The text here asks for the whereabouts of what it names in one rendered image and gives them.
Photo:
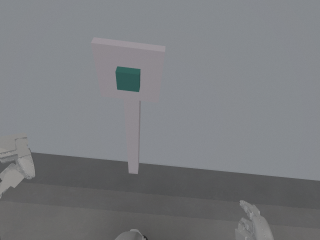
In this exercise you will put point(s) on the robot right hand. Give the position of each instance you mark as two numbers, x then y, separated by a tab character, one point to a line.
257	229

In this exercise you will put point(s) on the button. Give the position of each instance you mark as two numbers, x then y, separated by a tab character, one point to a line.
128	79

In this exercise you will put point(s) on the robot left hand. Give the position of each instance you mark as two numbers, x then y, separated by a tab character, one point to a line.
14	148

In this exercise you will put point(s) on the left robot shin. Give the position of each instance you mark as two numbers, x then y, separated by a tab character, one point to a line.
135	230

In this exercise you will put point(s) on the panel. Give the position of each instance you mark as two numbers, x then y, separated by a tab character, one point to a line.
109	54

